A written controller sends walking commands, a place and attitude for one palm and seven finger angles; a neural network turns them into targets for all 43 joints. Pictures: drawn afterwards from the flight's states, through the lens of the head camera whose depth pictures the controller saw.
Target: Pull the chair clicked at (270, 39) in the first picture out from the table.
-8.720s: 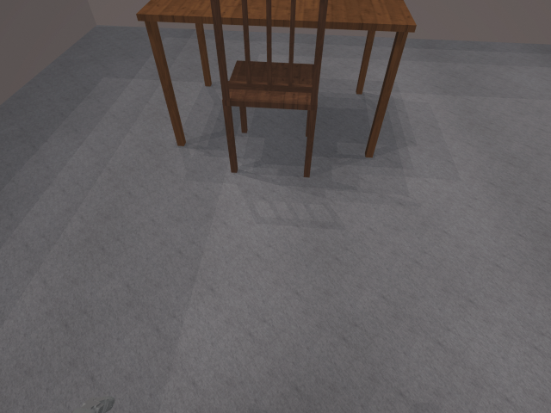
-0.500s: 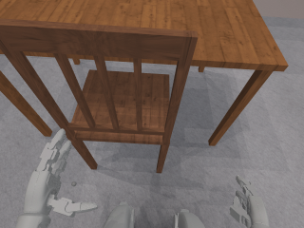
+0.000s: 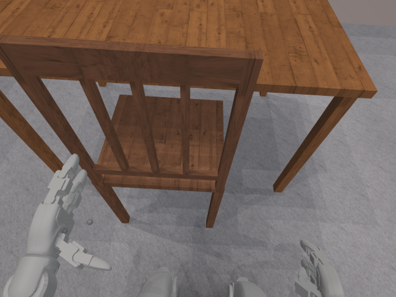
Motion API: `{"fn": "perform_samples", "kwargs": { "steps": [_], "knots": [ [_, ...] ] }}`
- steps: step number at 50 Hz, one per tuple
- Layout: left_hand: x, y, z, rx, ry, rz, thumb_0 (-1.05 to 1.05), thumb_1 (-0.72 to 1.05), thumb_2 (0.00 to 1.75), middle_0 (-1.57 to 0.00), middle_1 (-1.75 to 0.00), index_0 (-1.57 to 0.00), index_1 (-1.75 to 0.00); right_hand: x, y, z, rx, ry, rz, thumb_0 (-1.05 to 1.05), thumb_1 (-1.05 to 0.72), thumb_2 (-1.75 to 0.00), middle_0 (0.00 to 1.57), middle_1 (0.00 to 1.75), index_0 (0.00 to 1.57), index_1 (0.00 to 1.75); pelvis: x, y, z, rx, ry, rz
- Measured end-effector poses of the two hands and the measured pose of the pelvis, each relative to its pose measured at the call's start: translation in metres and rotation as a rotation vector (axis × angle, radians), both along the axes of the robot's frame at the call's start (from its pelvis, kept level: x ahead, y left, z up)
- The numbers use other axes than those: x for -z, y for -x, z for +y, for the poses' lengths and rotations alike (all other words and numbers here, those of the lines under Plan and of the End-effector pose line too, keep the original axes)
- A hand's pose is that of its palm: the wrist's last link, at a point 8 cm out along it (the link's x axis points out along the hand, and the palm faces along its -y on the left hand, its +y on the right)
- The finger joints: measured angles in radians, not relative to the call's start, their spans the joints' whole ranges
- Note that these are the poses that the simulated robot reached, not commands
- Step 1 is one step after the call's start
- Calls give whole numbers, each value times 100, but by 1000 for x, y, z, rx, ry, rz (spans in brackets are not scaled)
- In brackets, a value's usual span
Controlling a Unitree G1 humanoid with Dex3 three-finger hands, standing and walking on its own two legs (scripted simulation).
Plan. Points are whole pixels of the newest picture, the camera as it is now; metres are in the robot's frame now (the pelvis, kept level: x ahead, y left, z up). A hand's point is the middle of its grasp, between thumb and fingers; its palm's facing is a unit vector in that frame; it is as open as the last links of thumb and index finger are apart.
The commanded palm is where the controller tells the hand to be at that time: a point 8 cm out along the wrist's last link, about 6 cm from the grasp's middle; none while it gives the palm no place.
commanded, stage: raise the hand toward the chair's back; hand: left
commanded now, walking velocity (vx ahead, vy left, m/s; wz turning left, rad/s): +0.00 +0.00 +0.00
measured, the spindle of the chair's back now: (147, 135) +0.46 +0.14 +0.00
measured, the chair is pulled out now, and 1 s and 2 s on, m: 0.00 0.00 0.00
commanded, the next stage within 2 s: aim the fingers beside a spindle in 0.44 s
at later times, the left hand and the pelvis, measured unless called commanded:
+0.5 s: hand (91, 221) +0.24 +0.20 +0.04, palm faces +0.01 -1.00 -0.07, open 16.9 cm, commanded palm +0.22 +0.26 +0.04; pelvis +0.00 +0.00 +0.00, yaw +0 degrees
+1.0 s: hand (110, 212) +0.27 +0.18 +0.03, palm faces -0.01 -1.00 -0.05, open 16.9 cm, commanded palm +0.25 +0.24 +0.03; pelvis +0.00 -0.01 -0.01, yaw +0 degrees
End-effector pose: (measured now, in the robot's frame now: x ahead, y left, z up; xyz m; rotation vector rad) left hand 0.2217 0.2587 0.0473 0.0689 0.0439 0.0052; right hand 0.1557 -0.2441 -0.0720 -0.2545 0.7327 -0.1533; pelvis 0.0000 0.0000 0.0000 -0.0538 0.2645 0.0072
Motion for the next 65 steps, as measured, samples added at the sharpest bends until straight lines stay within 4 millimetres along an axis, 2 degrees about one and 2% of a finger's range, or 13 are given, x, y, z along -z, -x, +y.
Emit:
{"fn": "perform_samples", "kwargs": {
  "steps": [9,24,32,39,49,65],
  "knots": [
    [2,-5,-1,2,10,13,-1,-50,30,-6,-8,-6,-8,-5,5,-6,23,12,8,2,-90,-89,20,30,20,30,-3,-3,2,7,-4,3],
    [1,-2,-2,-7,0,1,-1,-50,30,-6,-8,-6,-8,-1,-9,3,-14,-16,-11,2,-90,-89,20,30,20,30,-1,-3,-1,2,-4,6],
    [0,-1,-8,-3,3,-5,-1,-50,30,-6,-8,-6,-8,0,-12,1,-24,-19,-21,2,-90,-89,20,30,20,30,0,-2,-4,0,-7,7],
    [11,-9,-19,13,15,-3,-1,-50,30,-6,-8,-6,-8,5,-8,-6,-19,-5,-6,2,-90,-89,20,30,20,30,5,0,-7,1,-9,17],
    [17,-23,-24,12,15,-13,-1,-50,30,-6,-8,-6,-8,14,4,-15,2,-1,39,2,-90,-89,20,30,20,30,9,1,-11,7,-12,34],
    [33,-36,-43,28,30,-23,-1,-50,30,-6,-8,-6,-8,28,6,-15,-5,-9,66,2,-90,-89,20,30,20,30,18,3,-10,12,-16,60]
  ]
}}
